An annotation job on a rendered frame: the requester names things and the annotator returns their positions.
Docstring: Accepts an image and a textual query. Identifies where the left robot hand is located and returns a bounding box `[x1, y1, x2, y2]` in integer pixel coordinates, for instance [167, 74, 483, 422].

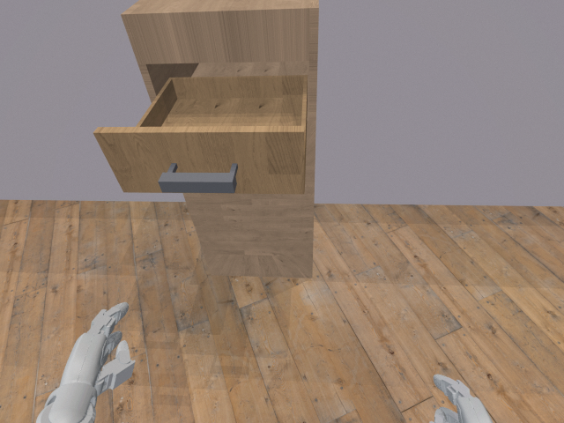
[59, 302, 135, 396]

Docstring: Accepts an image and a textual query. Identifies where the cabinet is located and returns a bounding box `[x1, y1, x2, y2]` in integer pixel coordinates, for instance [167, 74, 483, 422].
[121, 0, 319, 278]

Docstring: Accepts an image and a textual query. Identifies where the handle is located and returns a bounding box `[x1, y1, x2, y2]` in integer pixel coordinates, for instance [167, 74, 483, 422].
[158, 163, 238, 193]

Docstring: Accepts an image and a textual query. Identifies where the right robot hand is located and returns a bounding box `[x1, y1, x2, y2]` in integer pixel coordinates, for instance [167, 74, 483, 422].
[429, 375, 493, 423]

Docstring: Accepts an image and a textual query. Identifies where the drawer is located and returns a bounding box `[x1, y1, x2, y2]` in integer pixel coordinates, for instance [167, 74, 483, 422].
[93, 75, 308, 194]

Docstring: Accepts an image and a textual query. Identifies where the left robot forearm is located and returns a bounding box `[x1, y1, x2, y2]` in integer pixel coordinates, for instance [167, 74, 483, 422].
[36, 382, 97, 423]

